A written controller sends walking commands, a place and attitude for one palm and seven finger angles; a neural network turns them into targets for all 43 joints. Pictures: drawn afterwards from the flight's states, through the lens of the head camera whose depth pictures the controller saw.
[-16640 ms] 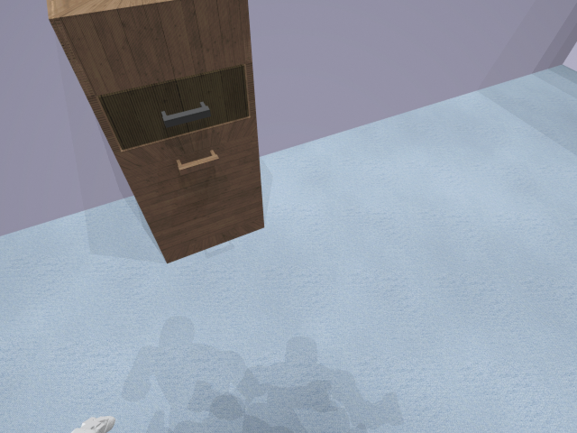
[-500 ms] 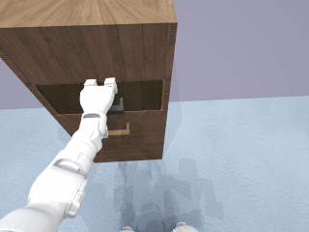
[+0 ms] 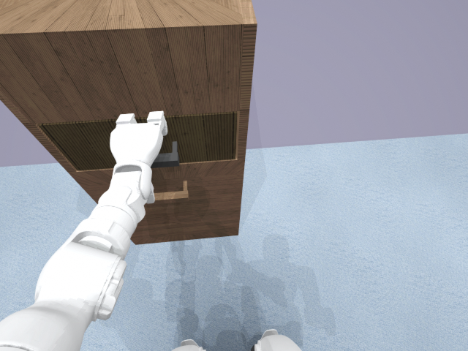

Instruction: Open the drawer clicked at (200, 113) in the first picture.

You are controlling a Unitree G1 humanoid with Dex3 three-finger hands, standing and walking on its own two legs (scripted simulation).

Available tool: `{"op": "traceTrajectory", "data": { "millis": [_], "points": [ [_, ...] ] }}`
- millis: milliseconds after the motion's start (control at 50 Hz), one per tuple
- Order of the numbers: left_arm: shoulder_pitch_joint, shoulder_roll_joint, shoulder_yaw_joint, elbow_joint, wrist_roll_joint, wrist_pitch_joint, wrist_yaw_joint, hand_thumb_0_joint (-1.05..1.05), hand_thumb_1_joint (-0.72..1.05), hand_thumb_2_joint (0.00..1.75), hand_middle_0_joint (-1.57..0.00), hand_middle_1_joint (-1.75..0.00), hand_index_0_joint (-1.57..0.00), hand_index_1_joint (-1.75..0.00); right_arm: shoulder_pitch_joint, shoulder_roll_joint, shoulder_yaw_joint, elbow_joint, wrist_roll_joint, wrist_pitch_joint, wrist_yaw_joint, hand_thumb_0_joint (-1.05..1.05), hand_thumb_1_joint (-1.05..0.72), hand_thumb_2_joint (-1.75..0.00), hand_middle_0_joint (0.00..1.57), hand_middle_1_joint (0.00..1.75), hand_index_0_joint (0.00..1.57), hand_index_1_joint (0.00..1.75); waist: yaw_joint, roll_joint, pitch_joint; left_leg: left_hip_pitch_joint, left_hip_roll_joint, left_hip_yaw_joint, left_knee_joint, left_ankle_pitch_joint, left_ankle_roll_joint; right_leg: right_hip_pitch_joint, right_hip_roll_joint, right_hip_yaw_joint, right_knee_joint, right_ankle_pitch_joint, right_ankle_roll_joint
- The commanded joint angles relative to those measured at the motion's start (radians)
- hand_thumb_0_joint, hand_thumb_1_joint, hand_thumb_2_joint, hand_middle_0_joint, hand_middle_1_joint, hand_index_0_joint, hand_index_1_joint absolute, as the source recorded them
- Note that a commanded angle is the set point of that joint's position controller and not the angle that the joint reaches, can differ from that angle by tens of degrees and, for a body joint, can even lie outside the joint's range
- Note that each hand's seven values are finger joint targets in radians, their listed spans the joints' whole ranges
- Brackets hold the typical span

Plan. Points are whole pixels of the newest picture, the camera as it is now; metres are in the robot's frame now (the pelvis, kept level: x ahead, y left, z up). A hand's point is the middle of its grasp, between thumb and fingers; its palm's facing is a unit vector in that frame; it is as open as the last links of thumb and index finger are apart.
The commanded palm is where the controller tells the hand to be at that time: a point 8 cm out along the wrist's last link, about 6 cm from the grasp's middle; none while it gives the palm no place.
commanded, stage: re-aim the fingers above the handle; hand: left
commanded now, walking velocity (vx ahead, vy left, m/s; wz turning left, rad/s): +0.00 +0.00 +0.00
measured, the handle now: (149, 154) +0.52 +0.15 -0.06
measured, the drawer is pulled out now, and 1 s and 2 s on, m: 0.00 0.00 0.00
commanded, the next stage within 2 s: lower the fingers behind the handle in 1.30 s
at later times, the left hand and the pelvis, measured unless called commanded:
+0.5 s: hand (146, 158) +0.48 +0.14 +0.00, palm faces -0.02 -0.04 -1.00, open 13.7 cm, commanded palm +0.46 +0.15 +0.06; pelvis +0.00 +0.01 +0.00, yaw +0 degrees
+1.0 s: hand (143, 157) +0.48 +0.14 +0.00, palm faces -0.03 -0.04 -1.00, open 13.8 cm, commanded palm +0.46 +0.14 +0.06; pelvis +0.01 +0.00 +0.00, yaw +0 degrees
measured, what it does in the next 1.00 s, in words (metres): stands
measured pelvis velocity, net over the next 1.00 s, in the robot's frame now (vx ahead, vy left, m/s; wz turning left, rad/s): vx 0.01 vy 0.00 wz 0.00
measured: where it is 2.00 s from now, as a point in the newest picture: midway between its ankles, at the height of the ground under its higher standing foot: outside the picture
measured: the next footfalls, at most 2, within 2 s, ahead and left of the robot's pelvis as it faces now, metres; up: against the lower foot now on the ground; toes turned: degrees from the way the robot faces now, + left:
none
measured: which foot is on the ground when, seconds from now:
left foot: down 0.00-1.00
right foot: down 0.00-1.00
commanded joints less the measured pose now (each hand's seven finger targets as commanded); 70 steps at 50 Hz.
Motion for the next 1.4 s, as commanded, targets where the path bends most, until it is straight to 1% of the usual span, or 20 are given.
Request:
{"op": "traceTrajectory", "data": {
  "millis": [0,40,80,120,160,220,260,320,360,400,580,600,740,860,900,1080,1120,1220,1260,1380],
  "points": [
    [-0.467,0.236,0.056,-0.180,0.002,0.032,0.052,0.00,-0.50,0.30,-0.30,-1.20,-0.30,-1.20,0.107,-0.147,-0.050,-0.060,-0.006,-0.018,-0.008,0.00,-0.90,-0.90,0.20,0.30,0.20,0.30,-0.005,-0.020,-0.422,0.234,-0.020,-0.049,-0.066,0.298,-0.015,0.217,0.023,0.024,-0.081,0.282,-0.012],
    [-0.489,0.216,0.048,-0.168,-0.003,0.036,0.053,0.00,-0.50,0.30,-0.30,-1.20,-0.30,-1.20,0.107,-0.147,-0.051,-0.056,-0.008,-0.019,-0.006,0.00,-0.90,-0.90,0.20,0.30,0.20,0.30,-0.016,-0.036,-0.411,0.239,-0.017,-0.055,-0.065,0.299,-0.014,0.199,0.024,0.019,-0.083,0.273,-0.012],
    [-0.504,0.255,0.066,-0.170,-0.001,0.043,0.056,0.00,-0.50,0.30,-0.30,-1.20,-0.30,-1.20,0.108,-0.155,-0.048,-0.056,-0.007,-0.018,-0.010,0.00,-0.90,-0.90,0.20,0.30,0.20,0.30,-0.017,-0.042,-0.417,0.228,-0.017,-0.054,-0.067,0.276,-0.012,0.201,0.022,0.023,-0.084,0.255,-0.009],
    [-0.529,0.228,0.041,-0.173,-0.001,0.048,0.056,0.00,-0.50,0.30,-0.30,-1.20,-0.30,-1.20,0.108,-0.153,-0.047,-0.058,-0.008,-0.020,-0.011,0.00,-0.90,-0.90,0.20,0.30,0.20,0.30,-0.028,-0.032,-0.413,0.237,-0.015,-0.056,-0.069,0.270,-0.012,0.186,0.023,0.021,-0.087,0.244,-0.009],
    [-0.517,0.276,0.076,-0.171,0.003,0.051,0.056,0.00,-0.50,0.30,-0.30,-1.20,-0.30,-1.20,0.111,-0.156,-0.044,-0.059,-0.008,-0.016,-0.012,0.00,-0.90,-0.90,0.20,0.30,0.20,0.30,-0.012,-0.034,-0.443,0.238,-0.017,-0.057,-0.069,0.289,-0.012,0.212,0.023,0.022,-0.077,0.263,-0.010],
    [-0.506,0.224,0.043,-0.158,-0.002,0.056,0.052,0.00,-0.50,0.30,-0.30,-1.20,-0.30,-1.20,0.107,-0.151,-0.044,-0.060,-0.006,-0.016,-0.013,0.00,-0.90,-0.90,0.20,0.30,0.20,0.30,-0.020,-0.038,-0.402,0.245,-0.013,-0.057,-0.073,0.283,-0.014,0.185,0.025,0.015,-0.086,0.248,-0.010],
    [-0.516,0.264,0.071,-0.175,0.000,0.049,0.052,0.00,-0.50,0.30,-0.30,-1.20,-0.30,-1.20,0.108,-0.155,-0.043,-0.063,-0.007,-0.015,-0.015,0.00,-0.90,-0.90,0.20,0.30,0.20,0.30,-0.011,-0.024,-0.430,0.258,-0.011,-0.063,-0.071,0.300,-0.015,0.190,0.024,0.017,-0.077,0.255,-0.012],
    [-0.515,0.214,0.037,-0.170,0.000,0.051,0.054,0.00,-0.50,0.30,-0.30,-1.20,-0.30,-1.20,0.107,-0.151,-0.045,-0.066,-0.007,-0.018,-0.013,0.00,-0.90,-0.90,0.20,0.30,0.20,0.30,-0.020,-0.036,-0.400,0.263,-0.007,-0.069,-0.075,0.287,-0.018,0.164,0.027,0.009,-0.082,0.230,-0.012],
    [-0.506,0.239,0.060,-0.173,0.002,0.047,0.056,0.00,-0.50,0.30,-0.30,-1.20,-0.30,-1.20,0.107,-0.154,-0.046,-0.064,-0.008,-0.018,-0.014,0.00,-0.90,-0.90,0.20,0.30,0.20,0.30,-0.012,-0.024,-0.432,0.278,-0.007,-0.070,-0.068,0.316,-0.019,0.167,0.026,0.010,-0.073,0.250,-0.013],
    [-0.543,0.206,0.032,-0.191,0.006,0.047,0.060,0.00,-0.50,0.30,-0.30,-1.20,-0.30,-1.20,0.109,-0.151,-0.048,-0.062,-0.008,-0.019,-0.013,0.00,-0.90,-0.90,0.20,0.30,0.20,0.30,-0.025,-0.022,-0.423,0.286,-0.003,-0.075,-0.065,0.320,-0.021,0.147,0.027,0.006,-0.071,0.244,-0.014],
    [-0.479,0.194,0.043,-0.216,0.001,0.047,0.057,0.00,-0.50,0.30,-0.30,-1.20,-0.30,-1.20,0.105,-0.146,-0.054,-0.063,-0.010,-0.010,-0.006,0.00,-0.90,-0.90,0.20,0.30,0.20,0.30,0.001,-0.017,-0.455,0.315,-0.002,-0.072,-0.067,0.368,-0.025,0.186,0.030,0.005,-0.072,0.286,-0.015],
    [-0.495,0.169,0.019,-0.227,0.002,0.044,0.055,0.00,-0.50,0.30,-0.30,-1.20,-0.30,-1.20,0.105,-0.144,-0.055,-0.060,-0.011,-0.010,-0.006,0.00,-0.90,-0.90,0.20,0.30,0.20,0.30,-0.011,-0.010,-0.447,0.325,0.000,-0.073,-0.065,0.376,-0.025,0.175,0.030,0.005,-0.074,0.290,-0.015],
    [-0.442,0.162,0.025,-0.207,-0.008,0.042,0.038,0.00,-0.50,0.30,-0.30,-1.20,-0.30,-1.20,0.100,-0.142,-0.056,-0.057,-0.007,-0.008,-0.004,0.00,-0.90,-0.90,0.20,0.30,0.20,0.30,-0.001,-0.044,-0.408,0.305,-0.003,-0.066,-0.076,0.383,-0.023,0.209,0.029,0.008,-0.086,0.316,-0.016],
    [-0.430,0.106,-0.018,-0.245,-0.008,0.026,0.026,0.00,-0.50,0.30,-0.30,-1.20,-0.30,-1.20,0.102,-0.134,-0.063,-0.054,-0.010,-0.007,0.001,0.00,-0.90,-0.90,0.20,0.30,0.20,0.30,-0.004,-0.023,-0.433,0.342,-0.003,-0.062,-0.066,0.428,-0.022,0.214,0.028,0.013,-0.085,0.359,-0.015],
    [-0.410,0.147,0.011,-0.222,-0.006,0.028,0.027,0.00,-0.50,0.30,-0.30,-1.20,-0.30,-1.20,0.096,-0.139,-0.059,-0.053,-0.007,-0.004,-0.002,0.00,-0.90,-0.90,0.20,0.30,0.20,0.30,-0.001,-0.052,-0.401,0.302,-0.007,-0.058,-0.070,0.388,-0.021,0.223,0.027,0.018,-0.090,0.346,-0.013],
    [-0.411,0.135,0.003,-0.241,-0.002,0.031,0.028,0.00,-0.50,0.30,-0.30,-1.20,-0.30,-1.20,0.091,-0.131,-0.061,-0.055,-0.006,-0.005,0.000,0.00,-0.90,-0.90,0.20,0.30,0.20,0.30,0.003,-0.036,-0.426,0.310,-0.012,-0.053,-0.062,0.417,-0.021,0.246,0.025,0.023,-0.082,0.391,-0.015],
    [-0.410,0.097,-0.024,-0.247,-0.003,0.032,0.026,0.00,-0.50,0.30,-0.30,-1.20,-0.30,-1.20,0.088,-0.129,-0.062,-0.056,-0.007,-0.005,0.002,0.00,-0.90,-0.90,0.20,0.30,0.20,0.30,0.000,-0.036,-0.425,0.317,-0.012,-0.052,-0.062,0.424,-0.020,0.241,0.026,0.021,-0.084,0.392,-0.014],
    [-0.434,0.126,-0.008,-0.225,-0.008,0.034,0.027,0.00,-0.50,0.30,-0.30,-1.20,-0.30,-1.20,0.082,-0.131,-0.058,-0.053,-0.006,-0.007,-0.003,0.00,-0.90,-0.90,0.20,0.30,0.20,0.30,-0.011,-0.047,-0.391,0.283,-0.015,-0.050,-0.066,0.360,-0.016,0.231,0.024,0.027,-0.093,0.353,-0.011],
    [-0.443,0.165,0.020,-0.244,-0.002,0.025,0.031,0.00,-0.50,0.30,-0.30,-1.20,-0.30,-1.20,0.088,-0.132,-0.058,-0.054,-0.008,-0.008,-0.007,0.00,-0.90,-0.90,0.20,0.30,0.20,0.30,-0.002,-0.035,-0.443,0.285,-0.018,-0.049,-0.058,0.387,-0.016,0.259,0.022,0.032,-0.080,0.388,-0.012],
    [-0.466,0.124,-0.014,-0.210,-0.002,0.037,0.032,0.00,-0.50,0.30,-0.30,-1.20,-0.30,-1.20,0.091,-0.132,-0.058,-0.046,-0.007,-0.014,-0.005,0.00,-0.90,-0.90,0.20,0.30,0.20,0.30,-0.026,-0.057,-0.403,0.268,-0.016,-0.052,-0.055,0.358,-0.015,0.221,0.023,0.027,-0.084,0.357,-0.010]
  ]
}}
